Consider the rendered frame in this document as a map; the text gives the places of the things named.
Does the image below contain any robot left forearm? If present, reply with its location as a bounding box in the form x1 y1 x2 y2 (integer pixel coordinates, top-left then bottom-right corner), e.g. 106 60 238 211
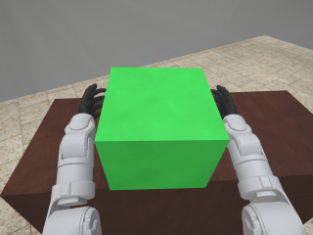
42 113 96 235

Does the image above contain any left robot hand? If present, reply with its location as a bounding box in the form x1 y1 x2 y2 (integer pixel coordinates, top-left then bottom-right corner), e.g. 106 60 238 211
77 83 107 120

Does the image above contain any robot right forearm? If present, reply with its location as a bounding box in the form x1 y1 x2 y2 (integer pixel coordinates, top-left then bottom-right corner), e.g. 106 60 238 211
223 114 305 235

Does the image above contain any pedestal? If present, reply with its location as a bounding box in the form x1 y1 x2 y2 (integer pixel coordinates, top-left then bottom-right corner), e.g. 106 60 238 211
0 90 313 235

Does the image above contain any carton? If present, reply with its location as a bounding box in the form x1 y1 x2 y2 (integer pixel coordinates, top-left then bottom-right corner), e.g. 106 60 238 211
94 67 230 191

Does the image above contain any right robot hand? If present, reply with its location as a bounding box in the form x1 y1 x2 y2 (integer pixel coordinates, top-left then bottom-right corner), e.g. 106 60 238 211
210 85 237 120

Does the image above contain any left robot upper arm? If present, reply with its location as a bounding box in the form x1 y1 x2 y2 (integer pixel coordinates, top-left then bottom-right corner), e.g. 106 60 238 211
43 206 102 235

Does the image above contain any right robot upper arm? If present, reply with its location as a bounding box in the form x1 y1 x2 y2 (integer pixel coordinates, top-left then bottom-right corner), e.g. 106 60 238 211
242 201 304 235

